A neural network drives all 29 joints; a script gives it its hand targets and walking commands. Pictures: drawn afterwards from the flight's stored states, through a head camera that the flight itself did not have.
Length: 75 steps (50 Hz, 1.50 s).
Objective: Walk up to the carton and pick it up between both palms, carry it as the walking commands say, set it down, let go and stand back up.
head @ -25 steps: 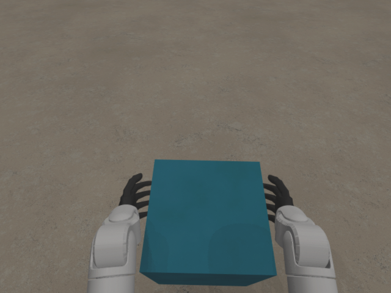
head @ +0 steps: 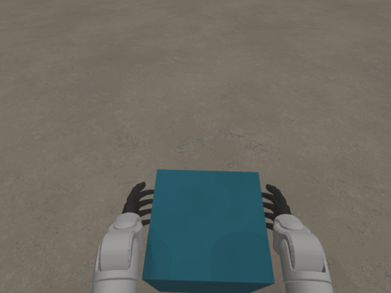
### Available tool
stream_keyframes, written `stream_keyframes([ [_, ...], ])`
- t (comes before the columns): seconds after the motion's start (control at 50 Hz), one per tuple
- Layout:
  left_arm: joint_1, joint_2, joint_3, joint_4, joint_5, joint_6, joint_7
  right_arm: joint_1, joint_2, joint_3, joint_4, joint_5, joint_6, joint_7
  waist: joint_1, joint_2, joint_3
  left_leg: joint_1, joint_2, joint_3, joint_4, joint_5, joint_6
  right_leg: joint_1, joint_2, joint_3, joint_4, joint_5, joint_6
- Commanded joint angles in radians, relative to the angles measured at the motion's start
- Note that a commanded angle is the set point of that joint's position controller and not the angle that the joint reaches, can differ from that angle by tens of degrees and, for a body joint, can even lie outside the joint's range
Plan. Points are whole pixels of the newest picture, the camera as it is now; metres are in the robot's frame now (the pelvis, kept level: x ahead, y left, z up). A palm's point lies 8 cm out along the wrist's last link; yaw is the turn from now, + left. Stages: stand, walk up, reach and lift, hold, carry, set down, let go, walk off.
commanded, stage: carry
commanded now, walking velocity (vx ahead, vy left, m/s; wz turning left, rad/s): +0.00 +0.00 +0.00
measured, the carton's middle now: (205, 236) +0.28 +0.00 -0.04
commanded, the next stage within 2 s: hold in 0.04 s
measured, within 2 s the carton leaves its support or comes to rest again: neither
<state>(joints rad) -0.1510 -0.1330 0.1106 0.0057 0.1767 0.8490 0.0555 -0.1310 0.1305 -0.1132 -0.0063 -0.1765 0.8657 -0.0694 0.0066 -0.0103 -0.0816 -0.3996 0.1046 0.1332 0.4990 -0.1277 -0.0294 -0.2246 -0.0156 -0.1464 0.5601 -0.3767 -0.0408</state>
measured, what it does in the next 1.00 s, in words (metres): shifts its weight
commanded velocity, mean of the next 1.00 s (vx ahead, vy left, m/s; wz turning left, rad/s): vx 0.00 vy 0.00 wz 0.00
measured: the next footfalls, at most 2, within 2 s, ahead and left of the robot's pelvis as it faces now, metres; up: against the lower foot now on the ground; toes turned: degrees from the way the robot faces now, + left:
none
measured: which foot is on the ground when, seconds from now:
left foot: down 0.00-1.00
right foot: down 0.00-1.00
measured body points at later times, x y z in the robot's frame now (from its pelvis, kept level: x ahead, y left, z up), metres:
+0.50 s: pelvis -0.02 +0.04 +0.01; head -0.07 +0.07 +0.46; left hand +0.28 +0.18 +0.05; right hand +0.27 -0.11 +0.06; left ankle +0.08 +0.16 -0.73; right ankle -0.05 -0.08 -0.73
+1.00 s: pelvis -0.05 +0.07 +0.01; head -0.06 +0.09 +0.45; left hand +0.30 +0.18 +0.03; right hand +0.27 -0.11 +0.02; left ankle +0.07 +0.16 -0.73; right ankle -0.04 -0.07 -0.73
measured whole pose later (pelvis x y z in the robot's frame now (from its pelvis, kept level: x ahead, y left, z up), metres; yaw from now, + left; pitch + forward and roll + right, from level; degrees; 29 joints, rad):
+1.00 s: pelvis -0.05 +0.07 +0.01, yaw -7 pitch -7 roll +1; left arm -0.52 -0.24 0.43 0.48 0.42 0.60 0.05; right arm -0.48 0.12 -0.42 0.63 -0.39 0.51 0.04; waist 0.06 -0.06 0.10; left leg -0.23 -0.04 -0.03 0.41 -0.12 0.01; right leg -0.13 0.02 0.14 0.53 -0.31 0.00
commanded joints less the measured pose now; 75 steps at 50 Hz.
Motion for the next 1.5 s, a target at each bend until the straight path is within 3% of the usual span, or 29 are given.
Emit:
stream_keyframes([
  [0.0, -0.381, -0.75, -0.528, -0.089, -0.235, -0.064, -0.193, -0.412, 0.76, 0.499, -0.104, 0.222, -0.08, 0.194, -0.002, -0.013, -0.201, 0.193, 0.038, -0.04, -0.001, 0.083, 0.013, -0.099, -0.137, 0.072, -0.162, 0.177, 0.024],
  [0.02, -0.368, -0.75, -0.503, -0.025, -0.211, -0.065, -0.191, -0.438, 0.761, 0.482, -0.073, 0.208, -0.081, 0.189, 0.0, -0.013, -0.221, 0.205, 0.049, -0.046, -0.001, 0.139, 0.01, -0.084, -0.138, 0.065, -0.135, 0.243, 0.026],
  [0.04, -0.219, -0.776, -0.433, 0.154, -0.108, -0.086, -0.212, -0.396, 0.772, 0.435, 0.211, 0.109, -0.107, 0.219, 0.106, -0.13, -0.117, 0.42, -0.164, -0.152, -0.045, 0.111, 0.045, -0.11, 0.069, 0.2, -0.218, 0.374, 0.063],
  [0.06, -0.278, -0.808, -0.481, 0.109, -0.124, -0.134, -0.232, -0.453, 0.805, 0.45, 0.141, 0.115, -0.154, 0.235, 0.065, -0.104, -0.158, 0.473, -0.174, -0.158, -0.041, 0.143, 0.054, -0.067, 0.057, 0.201, -0.191, 0.486, 0.064],
  [0.16, -0.425, -0.873, -0.621, -0.064, -0.21, -0.204, -0.28, -0.503, 0.993, 0.582, -0.015, 0.193, -0.217, 0.225, 0.035, -0.095, -0.321, 0.456, -0.182, -0.184, -0.061, 0.374, 0.056, 0.189, 0.026, 0.253, -0.166, 0.869, 0.089],
  [0.24, -0.386, -0.859, -0.594, -0.052, -0.154, -0.176, -0.258, -0.379, 0.955, 0.507, 0.138, 0.145, -0.193, 0.217, 0.043, 0.029, -0.174, 0.481, -0.185, -0.183, -0.109, 0.317, 0.028, 0.165, 0.049, 0.236, -0.232, 0.649, 0.066],
  [0.26, -0.413, -0.835, -0.57, -0.06, -0.144, -0.17, -0.256, -0.444, 0.954, 0.506, 0.158, 0.159, -0.189, 0.229, 0.09, 0.03, -0.172, 0.478, -0.196, -0.166, -0.113, 0.232, 0.025, 0.141, 0.064, 0.233, -0.246, 0.522, 0.056],
  [0.28, -0.4, -0.82, -0.551, 0.005, -0.127, -0.158, -0.256, -0.431, 0.919, 0.455, 0.194, 0.126, -0.184, 0.232, 0.047, 0.025, -0.096, 0.472, -0.196, -0.164, -0.131, 0.173, 0.016, 0.117, 0.078, 0.207, -0.258, 0.451, 0.056],
  [0.36, -0.371, -0.813, -0.464, 0.121, -0.094, -0.154, -0.264, -0.6, 0.899, 0.469, 0.218, 0.157, -0.184, 0.27, 0.126, -0.005, -0.046, 0.447, -0.206, -0.144, -0.142, 0.111, 0.013, 0.106, 0.077, 0.202, -0.285, 0.349, 0.061],
  [0.42, -0.423, -0.881, -0.442, 0.15, -0.088, -0.152, -0.272, -0.645, 0.869, 0.419, 0.229, 0.132, -0.201, 0.288, 0.12, 0.022, -0.041, 0.466, -0.202, -0.15, -0.147, 0.044, -0.003, 0.073, 0.107, 0.178, -0.283, 0.223, 0.038],
  [0.5, -0.61, -0.965, -0.462, 0.155, -0.137, -0.168, -0.286, -0.764, 0.88, 0.32, 0.281, 0.101, -0.236, 0.312, 0.044, 0.028, -0.104, 0.524, -0.161, -0.226, -0.159, -0.053, -0.029, 0.011, 0.121, 0.168, -0.256, 0.148, 0.02],
  [0.6, -0.706, -1.047, -0.428, 0.342, -0.135, -0.184, -0.291, -0.844, 0.859, 0.179, 0.487, 0.055, -0.278, 0.36, 0.014, 0.121, -0.096, 0.429, -0.109, -0.301, -0.236, -0.43, -0.039, -0.012, 0.133, 0.15, -0.199, -0.028, 0.007],
  [0.64, -0.907, -1.024, -0.369, 0.315, -0.144, -0.176, -0.277, -0.851, 0.867, 0.198, 0.6, 0.033, -0.3, 0.386, -0.003, 0.096, -0.071, 0.54, -0.156, -0.246, -0.211, -0.327, -0.01, -0.143, 0.108, 0.216, -0.227, -0.05, -0.017],
  [0.7, -0.741, -0.962, -0.259, 0.41, -0.041, -0.16, -0.258, -0.828, 0.867, 0.133, 0.654, -0.001, -0.302, 0.382, 0.049, 0.036, 0.006, 0.539, -0.169, -0.192, -0.174, -0.144, -0.002, -0.199, 0.08, 0.227, -0.282, -0.004, -0.017],
  [0.72, -0.817, -0.948, -0.215, 0.449, -0.028, -0.166, -0.26, -0.852, 0.834, 0.054, 0.707, -0.042, -0.312, 0.369, -0.011, 0.007, -0.01, 0.543, -0.171, -0.197, -0.174, -0.247, 0.01, -0.18, 0.079, 0.228, -0.28, -0.07, -0.015],
  [0.78, -0.889, -0.963, -0.194, 0.475, -0.033, -0.194, -0.271, -0.925, 0.834, 0.025, 0.665, -0.065, -0.358, 0.35, -0.024, -0.051, -0.062, 0.58, -0.178, -0.222, -0.153, -0.29, 0.023, -0.222, 0.075, 0.22, -0.265, -0.109, -0.012],
  [0.84, -0.717, -1.0, -0.222, 0.504, 0.0, -0.225, -0.268, -0.97, 0.843, 0.135, 0.538, -0.016, -0.397, 0.362, 0.055, 0.021, -0.159, 0.557, -0.157, -0.224, -0.151, -0.042, 0.003, -0.124, 0.088, 0.223, -0.22, 0.081, -0.002],
  [0.88, -0.766, -0.986, -0.196, 0.527, 0.002, -0.243, -0.259, -0.975, 0.857, 0.143, 0.567, -0.017, -0.404, 0.354, 0.037, -0.032, -0.156, 0.546, -0.156, -0.215, -0.145, -0.084, 0.014, -0.129, 0.087, 0.216, -0.227, 0.036, 0.005],
  [0.94, -0.824, -0.945, -0.075, 0.594, 0.045, -0.284, -0.25, -1.157, 0.848, 0.151, 0.584, -0.009, -0.441, 0.372, 0.136, -0.108, -0.091, 0.623, -0.179, -0.215, -0.094, -0.293, 0.032, -0.395, 0.069, 0.209, -0.218, -0.24, -0.014],
  [0.96, -0.857, -0.937, -0.048, 0.605, 0.062, -0.296, -0.25, -1.125, 0.858, 0.098, 0.638, -0.046, -0.456, 0.374, 0.111, -0.118, -0.087, 0.64, -0.184, -0.23, -0.072, -0.325, 0.034, -0.452, 0.068, 0.215, -0.211, -0.26, -0.02],
  [1.04, -0.652, -0.947, -0.103, 0.616, 0.088, -0.313, -0.247, -0.927, 0.8, 0.097, 0.657, -0.054, -0.486, 0.356, 0.102, 0.1, -0.104, 0.517, -0.155, -0.218, -0.051, 0.066, -0.01, -0.337, 0.094, 0.23, -0.139, 0.065, -0.014],
  [1.08, -0.827, -0.919, -0.101, 0.545, 0.069, -0.342, -0.242, -1.009, 0.786, 0.017, 0.696, -0.073, -0.504, 0.344, 0.062, 0.089, -0.178, 0.522, -0.149, -0.225, -0.074, -0.16, -0.006, -0.32, 0.096, 0.224, -0.147, -0.078, -0.019],
  [1.1, -0.86, -0.92, -0.127, 0.513, 0.039, -0.348, -0.244, -1.01, 0.853, 0.081, 0.698, -0.056, -0.503, 0.343, 0.075, 0.006, -0.192, 0.55, -0.161, -0.197, -0.058, -0.208, 0.004, -0.345, 0.089, 0.216, -0.172, -0.134, -0.012],
  [1.16, -0.774, -0.929, -0.13, 0.508, 0.071, -0.369, -0.251, -0.906, 0.865, 0.042, 0.744, -0.091, -0.519, 0.355, 0.082, 0.057, -0.175, 0.474, -0.167, -0.196, -0.012, -0.094, 0.0, -0.418, 0.099, 0.222, -0.126, -0.051, -0.017],
  [1.18, -0.772, -0.951, -0.175, 0.494, 0.044, -0.388, -0.26, -0.894, 0.868, 0.05, 0.707, -0.098, -0.536, 0.347, 0.035, 0.051, -0.236, 0.492, -0.164, -0.212, 0.003, -0.024, -0.002, -0.394, 0.109, 0.218, -0.113, 0.006, -0.019],
  [1.22, -0.73, -0.909, -0.148, 0.533, 0.078, -0.411, -0.273, -0.877, 0.851, 0.022, 0.704, -0.112, -0.554, 0.322, 0.035, 0.068, -0.23, 0.407, -0.168, -0.193, 0.04, 0.071, 0.004, -0.417, 0.11, 0.223, -0.095, 0.039, -0.016],
  [1.26, -0.675, -0.915, -0.197, 0.537, 0.04, -0.451, -0.285, -0.866, 0.886, 0.113, 0.604, -0.07, -0.58, 0.3, 0.03, 0.014, -0.317, 0.409, -0.183, -0.174, 0.092, 0.217, 0.021, -0.389, 0.117, 0.229, -0.083, 0.15, -0.001],
  [1.34, -0.617, -0.901, -0.227, 0.515, 0.025, -0.531, -0.285, -0.762, 0.909, 0.207, 0.627, -0.08, -0.617, 0.292, 0.068, -0.084, -0.447, 0.346, -0.183, -0.199, 0.146, 0.458, 0.022, -0.419, 0.142, 0.22, -0.012, 0.351, 0.029],
  [1.48, -0.492, -0.87, -0.253, 0.539, 0.043, -0.645, -0.271, -0.718, 0.903, 0.354, 0.579, 0.001, -0.724, 0.258, 0.148, -0.033, -0.61, 0.191, -0.181, -0.223, 0.248, 0.657, 0.021, -0.536, 0.138, 0.246, 0.104, 0.566, 0.066],
])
